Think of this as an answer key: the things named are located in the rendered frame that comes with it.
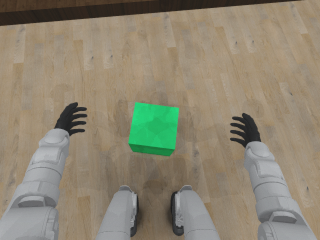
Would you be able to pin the right robot forearm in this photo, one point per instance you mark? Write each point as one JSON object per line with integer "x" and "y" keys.
{"x": 273, "y": 199}

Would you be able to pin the left robot hand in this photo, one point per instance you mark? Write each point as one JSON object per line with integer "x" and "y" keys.
{"x": 67, "y": 116}

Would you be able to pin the robot right upper arm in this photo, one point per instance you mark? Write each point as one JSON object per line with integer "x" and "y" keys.
{"x": 271, "y": 230}

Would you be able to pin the left robot forearm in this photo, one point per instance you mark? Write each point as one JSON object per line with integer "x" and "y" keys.
{"x": 40, "y": 185}

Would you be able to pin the robot right shin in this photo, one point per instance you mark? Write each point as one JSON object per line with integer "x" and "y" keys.
{"x": 179, "y": 220}

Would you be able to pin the right robot hand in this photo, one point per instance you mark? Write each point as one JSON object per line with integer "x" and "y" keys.
{"x": 250, "y": 129}

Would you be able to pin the carton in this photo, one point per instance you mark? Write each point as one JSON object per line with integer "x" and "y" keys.
{"x": 153, "y": 129}

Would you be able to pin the left robot thigh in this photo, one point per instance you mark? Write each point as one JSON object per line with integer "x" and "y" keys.
{"x": 116, "y": 224}

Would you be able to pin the robot left upper arm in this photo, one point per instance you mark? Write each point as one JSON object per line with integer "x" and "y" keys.
{"x": 30, "y": 223}

